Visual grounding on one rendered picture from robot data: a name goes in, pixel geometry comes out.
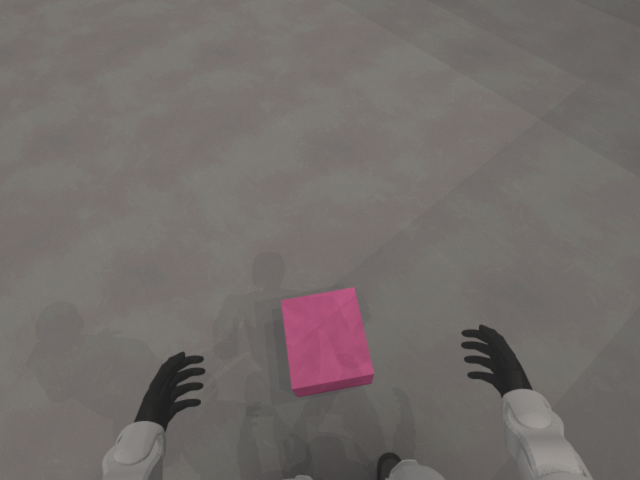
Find robot left forearm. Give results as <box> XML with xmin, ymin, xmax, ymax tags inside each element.
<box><xmin>102</xmin><ymin>421</ymin><xmax>166</xmax><ymax>480</ymax></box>

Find robot right shin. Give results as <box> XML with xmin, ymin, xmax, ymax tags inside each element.
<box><xmin>390</xmin><ymin>460</ymin><xmax>419</xmax><ymax>474</ymax></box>

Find right robot foot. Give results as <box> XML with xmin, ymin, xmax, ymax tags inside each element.
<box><xmin>377</xmin><ymin>453</ymin><xmax>401</xmax><ymax>480</ymax></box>

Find robot right hand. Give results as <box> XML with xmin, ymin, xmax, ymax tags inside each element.
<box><xmin>461</xmin><ymin>325</ymin><xmax>533</xmax><ymax>398</ymax></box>

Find robot right forearm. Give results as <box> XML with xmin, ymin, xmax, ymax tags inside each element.
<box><xmin>501</xmin><ymin>389</ymin><xmax>593</xmax><ymax>480</ymax></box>

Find carton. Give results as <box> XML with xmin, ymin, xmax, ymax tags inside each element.
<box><xmin>281</xmin><ymin>287</ymin><xmax>374</xmax><ymax>397</ymax></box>

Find robot left hand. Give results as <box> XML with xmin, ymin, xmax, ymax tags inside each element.
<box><xmin>134</xmin><ymin>352</ymin><xmax>205</xmax><ymax>432</ymax></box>

